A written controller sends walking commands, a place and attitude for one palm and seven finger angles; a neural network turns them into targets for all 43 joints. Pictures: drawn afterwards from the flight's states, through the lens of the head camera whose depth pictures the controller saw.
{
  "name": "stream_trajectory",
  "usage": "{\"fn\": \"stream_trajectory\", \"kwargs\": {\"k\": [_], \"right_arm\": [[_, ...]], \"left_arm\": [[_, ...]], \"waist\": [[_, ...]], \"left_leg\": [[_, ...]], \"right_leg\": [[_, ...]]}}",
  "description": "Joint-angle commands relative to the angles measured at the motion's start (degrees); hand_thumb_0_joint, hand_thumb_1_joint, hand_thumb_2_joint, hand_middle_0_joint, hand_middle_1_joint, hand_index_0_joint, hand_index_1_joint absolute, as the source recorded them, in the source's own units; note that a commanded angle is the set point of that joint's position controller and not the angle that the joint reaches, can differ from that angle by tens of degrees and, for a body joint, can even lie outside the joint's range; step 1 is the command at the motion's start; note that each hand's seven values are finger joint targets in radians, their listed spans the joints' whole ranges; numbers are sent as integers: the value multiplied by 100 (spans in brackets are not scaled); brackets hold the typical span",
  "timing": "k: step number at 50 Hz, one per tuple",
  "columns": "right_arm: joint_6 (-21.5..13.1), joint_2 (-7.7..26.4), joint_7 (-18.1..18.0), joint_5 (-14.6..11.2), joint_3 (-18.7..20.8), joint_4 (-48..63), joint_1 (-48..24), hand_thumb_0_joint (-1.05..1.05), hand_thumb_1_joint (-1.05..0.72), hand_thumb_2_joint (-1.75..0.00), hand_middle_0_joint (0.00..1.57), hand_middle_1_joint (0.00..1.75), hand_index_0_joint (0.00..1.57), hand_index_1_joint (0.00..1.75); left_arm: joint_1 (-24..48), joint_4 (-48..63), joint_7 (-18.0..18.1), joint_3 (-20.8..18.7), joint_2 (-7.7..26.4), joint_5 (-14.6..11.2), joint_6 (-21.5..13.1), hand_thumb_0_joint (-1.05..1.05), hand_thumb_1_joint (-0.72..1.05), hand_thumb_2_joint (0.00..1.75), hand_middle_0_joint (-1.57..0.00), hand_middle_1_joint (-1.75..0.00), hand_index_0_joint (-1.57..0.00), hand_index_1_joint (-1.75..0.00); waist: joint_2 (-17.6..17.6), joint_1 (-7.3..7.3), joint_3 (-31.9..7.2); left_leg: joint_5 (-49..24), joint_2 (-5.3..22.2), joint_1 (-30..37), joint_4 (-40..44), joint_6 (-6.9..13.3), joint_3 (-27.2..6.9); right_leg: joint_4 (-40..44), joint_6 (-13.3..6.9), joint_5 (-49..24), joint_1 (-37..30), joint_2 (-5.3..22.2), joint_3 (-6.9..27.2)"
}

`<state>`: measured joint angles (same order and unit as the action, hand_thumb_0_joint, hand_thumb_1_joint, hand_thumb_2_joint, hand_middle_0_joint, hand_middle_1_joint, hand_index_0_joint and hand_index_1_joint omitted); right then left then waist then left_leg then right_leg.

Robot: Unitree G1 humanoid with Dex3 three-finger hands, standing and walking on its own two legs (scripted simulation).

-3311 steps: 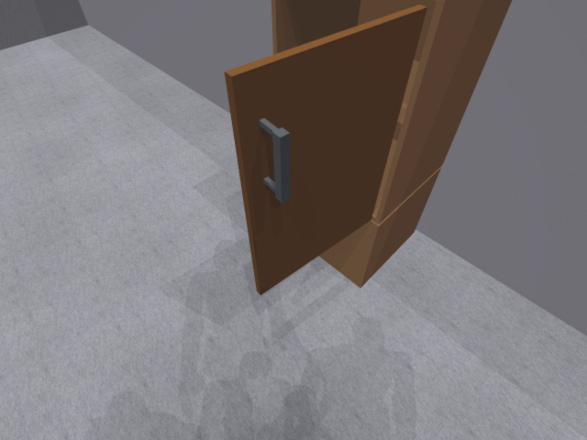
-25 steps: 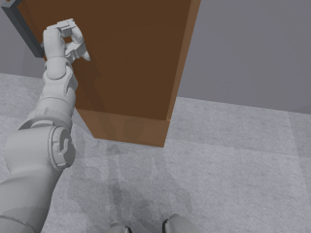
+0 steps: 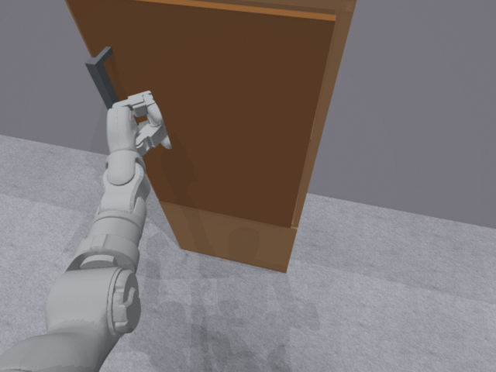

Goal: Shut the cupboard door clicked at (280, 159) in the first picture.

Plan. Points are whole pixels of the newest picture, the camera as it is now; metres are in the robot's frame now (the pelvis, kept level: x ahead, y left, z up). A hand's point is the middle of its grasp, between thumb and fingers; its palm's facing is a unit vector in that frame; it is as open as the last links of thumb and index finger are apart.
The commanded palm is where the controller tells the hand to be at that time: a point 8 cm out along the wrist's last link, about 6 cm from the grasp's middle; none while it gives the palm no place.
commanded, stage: draw the hand back to the body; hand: left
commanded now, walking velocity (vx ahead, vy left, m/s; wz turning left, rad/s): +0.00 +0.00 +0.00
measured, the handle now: (114, 89) +0.60 +0.23 +0.12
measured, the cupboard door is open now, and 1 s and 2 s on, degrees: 0 0 0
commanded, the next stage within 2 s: step back with the hand held close in 1.40 s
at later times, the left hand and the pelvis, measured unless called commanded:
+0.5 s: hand (87, 220) +0.30 +0.18 +0.15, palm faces +0.21 -0.96 -0.19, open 3.1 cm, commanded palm +0.26 +0.23 +0.17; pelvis -0.03 -0.01 +0.02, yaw +1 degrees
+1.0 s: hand out of the picture +0.18 +0.27 +0.18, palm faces +0.46 -0.79 -0.40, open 5.9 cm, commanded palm +0.12 +0.31 +0.20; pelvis -0.01 +0.01 +0.03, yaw +2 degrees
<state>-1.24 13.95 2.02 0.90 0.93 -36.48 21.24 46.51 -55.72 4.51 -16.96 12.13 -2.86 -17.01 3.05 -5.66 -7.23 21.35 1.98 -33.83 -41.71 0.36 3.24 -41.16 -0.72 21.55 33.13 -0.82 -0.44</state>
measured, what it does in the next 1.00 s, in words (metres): stands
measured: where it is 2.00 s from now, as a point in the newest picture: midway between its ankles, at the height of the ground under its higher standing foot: outside the picture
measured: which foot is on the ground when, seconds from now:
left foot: down 0.00-1.00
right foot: down 0.00-1.00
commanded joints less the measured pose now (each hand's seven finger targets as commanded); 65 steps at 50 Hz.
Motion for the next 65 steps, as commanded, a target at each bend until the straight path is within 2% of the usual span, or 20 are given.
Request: {"fn": "stream_trajectory", "kwargs": {"k": [1, 2, 3, 5, 8, 9, 16, 17, 18, 21, 24, 28, 31, 35, 39, 51, 54, 57, 62, 65], "right_arm": [[-96, 783, -106, -184, 316, 653, 333, 0, -90, -90, 20, 30, 20, 30], [-109, 801, -153, -251, 317, 691, 235, 0, -90, -90, 20, 30, 20, 30], [-119, 777, -194, -266, 305, 711, 104, 0, -90, -90, 20, 30, 20, 30], [-181, 759, -291, -335, 264, 718, -78, 0, -90, -90, 20, 30, 20, 30], [-284, 683, -405, -332, 204, 682, -337, 0, -90, -90, 20, 30, 20, 30], [-312, 696, -441, -346, 175, 693, -411, 0, -90, -90, 20, 30, 20, 30], [-460, 674, -582, -443, -7, 848, -1156, 0, -90, -90, 20, 30, 20, 30], [-405, 530, -614, -401, 1, 985, -1253, 0, -90, -90, 20, 30, 20, 30], [-365, 538, -639, -378, -5, 960, -1332, 0, -90, -90, 20, 30, 20, 30], [-289, 520, -673, -379, -62, 1011, -1561, 0, -90, -90, 20, 30, 20, 30], [-264, 533, -720, -358, -59, 1011, -1676, 0, -90, -90, 20, 30, 20, 30], [-342, 447, -734, -297, -123, 996, -1750, 0, -90, -90, 20, 30, 20, 30], [-404, 443, -728, -261, -131, 1009, -1816, 0, -90, -90, 20, 30, 20, 30], [-444, 479, -717, -231, -132, 983, -1860, 0, -90, -90, 20, 30, 20, 30], [-454, 468, -693, -201, -78, 968, -1885, 0, -90, -90, 20, 30, 20, 30], [-629, 397, -657, -160, 2, 1000, -1778, 0, -90, -90, 20, 30, 20, 30], [-703, 458, -680, -164, 20, 896, -1728, 0, -90, -90, 20, 30, 20, 30], [-724, 510, -731, -153, 25, 856, -1658, 0, -90, -90, 20, 30, 20, 30], [-745, 478, -764, -117, 29, 895, -1702, 0, -90, -90, 20, 30, 20, 30], [-763, 422, -740, -102, -2, 908, -1720, 0, -90, -90, 20, 30, 20, 30]], "left_arm": [[1315, 2326, -283, 249, 910, -251, -74, 0, 90, 90, -130, -150, -130, -150], [1233, 2542, -333, 149, 991, -368, 55, 0, 90, 90, -130, -150, -130, -150], [1201, 2779, -409, 384, 770, -478, 205, 0, 90, 90, -130, -150, -130, -150], [1298, 3330, -489, 365, 846, -631, 346, 0, 90, 90, -130, -150, -130, -150], [985, 3848, -551, 586, 744, -638, 490, 0, 90, 90, -130, -150, -130, -150], [793, 3987, -551, 516, 883, -629, 517, 0, 90, 90, -130, -150, -130, -150], [-621, 4276, -819, 334, 1071, -878, 1070, 0, 90, 90, -116, -135, -116, -135], [-842, 5117, -467, 647, 1299, -356, 788, 0, 90, 90, -113, -132, -113, -132], [-1470, 4972, -295, 567, 1172, -339, 775, 0, 90, 90, -111, -129, -111, -129], [-2005, 5477, -138, 642, 1147, -289, 809, 0, 90, 90, -102, -120, -102, -120], [-2328, 5923, -20, 355, 1477, -226, 795, 0, 90, 90, -94, -111, -94, -111], [-2697, 6659, 85, 408, 1387, -120, 758, 0, 90, 90, -83, -99, -83, -99], [-3278, 7111, 128, 380, 1377, -116, 754, 0, 90, 90, -75, -90, -75, -90], [-4060, 7343, 154, 126, 1503, -110, 775, 0, 90, 90, -64, -78, -64, -78], [-5111, 7684, 151, -198, 1584, -125, 789, 0, 90, 90, -53, -66, -53, -66], [-7048, 8914, 244, -1141, 1952, -121, 746, 0, 90, 90, -20, -30, -20, -30], [-6632, 8744, 239, -681, 1566, -55, 795, 0, 90, 90, -20, -30, -20, -30], [-6346, 8563, 311, -680, 1624, -11, 821, 0, 90, 90, -20, -30, -20, -30], [-6534, 8758, 343, -880, 1789, -19, 810, 0, 90, 90, -20, -30, -20, -30], [-6682, 9056, 345, -998, 1905, -10, 796, 0, 90, 90, -20, -30, -20, -30]], "waist": [[-521, 238, -2346], [-657, 239, -2208], [-615, 195, -1979], [-512, 205, -1834], [-212, 253, -1559], [-28, 315, -1455], [-425, 637, -839], [-371, 502, -685], [-470, 543, -436], [-641, 567, -183], [-461, 614, -108], [174, 617, -159], [268, 666, -88], [-228, 727, 51], [-118, 828, 126], [68, 943, 312], [64, 777, 708], [-127, 768, 736], [-191, 911, 113], [252, 962, -82]], "left_leg": [[-3107, -175, 1631, 273, 141, -50], [-2900, -176, 1627, 347, 148, -33], [-2639, -194, 1642, 431, 159, -3], [-2422, -202, 1819, 555, 173, -31], [-2145, -207, 2037, 676, 180, -85], [-2028, -226, 2048, 715, 180, -68], [-1130, -255, 1953, 1176, 142, -141], [-1140, -264, 2146, 1404, 143, -55], [-1053, -244, 2092, 1477, 132, -84], [-937, -203, 2240, 1682, 145, -84], [-942, -186, 2447, 1826, 156, -67], [-1100, -193, 2806, 2027, 108, -105], [-1171, -186, 2898, 2147, 101, -138], [-1284, -184, 2934, 2217, 126, -140], [-1568, -159, 2925, 2212, 99, -156], [-2036, -122, 2800, 2088, 54, -149], [-1849, -102, 2802, 2113, 67, -154], [-1621, -127, 2783, 2170, 92, -202], [-1945, -173, 2930, 2106, 117, -180], [-2336, -180, 2949, 2038, 69, -164]], "right_leg": [[380, 43, -3955, -1886, -178, -122], [488, 57, -3868, -1916, -182, -129], [598, 77, -3782, -1947, -179, -126], [742, 78, -3476, -1919, -175, -129], [868, 53, -3008, -1818, -163, -138], [928, 39, -2799, -1828, -144, -119], [1322, 34, -1588, -1939, -39, -90], [1600, 90, -1502, -1962, 68, 83], [1651, 83, -1328, -2004, 61, 29], [1886, 94, -1035, -2109, 79, 26], [2118, 79, -921, -2253, 84, 58], [2148, 19, -1078, -2415, 47, -52], [2228, 7, -1119, -2551, 40, -75], [2352, 44, -1194, -2601, 27, -104], [2306, 24, -1482, -2753, 20, -138], [2166, 39, -1848, -2781, 57, -202], [2281, 64, -1619, -2431, 45, -195], [2259, 65, -1369, -2349, 45, -237], [2132, 51, -1727, -2772, 79, -199], [2048, 27, -2100, -2987, 106, -188]]}}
